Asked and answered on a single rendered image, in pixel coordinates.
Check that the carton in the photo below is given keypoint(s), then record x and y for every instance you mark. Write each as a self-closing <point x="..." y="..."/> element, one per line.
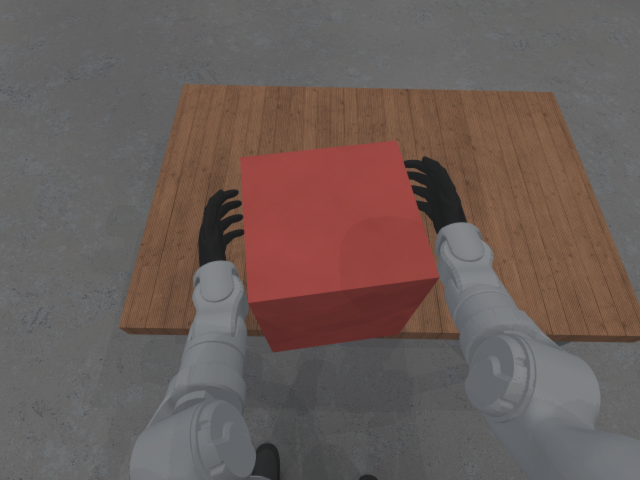
<point x="336" y="250"/>

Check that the robot left upper arm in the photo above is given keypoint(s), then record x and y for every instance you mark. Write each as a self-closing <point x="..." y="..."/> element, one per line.
<point x="208" y="441"/>

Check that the robot left foot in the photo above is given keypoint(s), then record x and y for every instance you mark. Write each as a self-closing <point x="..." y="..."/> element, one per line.
<point x="267" y="462"/>

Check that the robot right forearm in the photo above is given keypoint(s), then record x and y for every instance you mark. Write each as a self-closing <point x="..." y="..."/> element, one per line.
<point x="478" y="302"/>

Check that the robot right upper arm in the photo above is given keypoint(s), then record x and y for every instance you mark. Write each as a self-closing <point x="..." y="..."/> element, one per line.
<point x="542" y="404"/>

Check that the robot left hand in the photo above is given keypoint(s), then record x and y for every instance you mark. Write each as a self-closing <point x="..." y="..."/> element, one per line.
<point x="212" y="242"/>

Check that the robot right hand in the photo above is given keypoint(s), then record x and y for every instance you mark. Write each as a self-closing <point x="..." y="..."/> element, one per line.
<point x="443" y="204"/>

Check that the table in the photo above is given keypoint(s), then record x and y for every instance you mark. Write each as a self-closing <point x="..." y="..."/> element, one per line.
<point x="509" y="154"/>

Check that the robot left forearm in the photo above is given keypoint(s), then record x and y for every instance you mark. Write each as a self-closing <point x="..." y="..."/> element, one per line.
<point x="214" y="355"/>

